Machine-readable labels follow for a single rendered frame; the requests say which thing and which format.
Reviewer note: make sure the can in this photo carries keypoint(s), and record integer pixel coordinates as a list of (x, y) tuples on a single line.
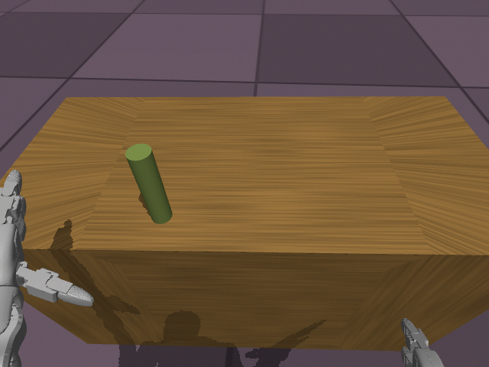
[(144, 168)]

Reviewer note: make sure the left robot hand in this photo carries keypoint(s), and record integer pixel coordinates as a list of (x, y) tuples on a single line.
[(14, 270)]

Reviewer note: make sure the right robot hand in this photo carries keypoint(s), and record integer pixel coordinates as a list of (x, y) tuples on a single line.
[(417, 353)]

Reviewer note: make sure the left robot arm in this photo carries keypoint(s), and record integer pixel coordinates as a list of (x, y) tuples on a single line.
[(13, 327)]

